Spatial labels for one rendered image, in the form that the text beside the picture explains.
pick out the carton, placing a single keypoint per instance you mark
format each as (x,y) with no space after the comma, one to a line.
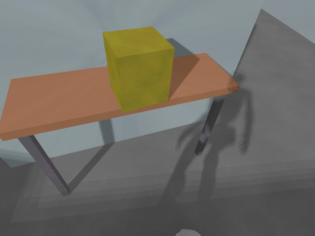
(139,63)

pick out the table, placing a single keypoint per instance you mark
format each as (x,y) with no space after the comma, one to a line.
(50,102)

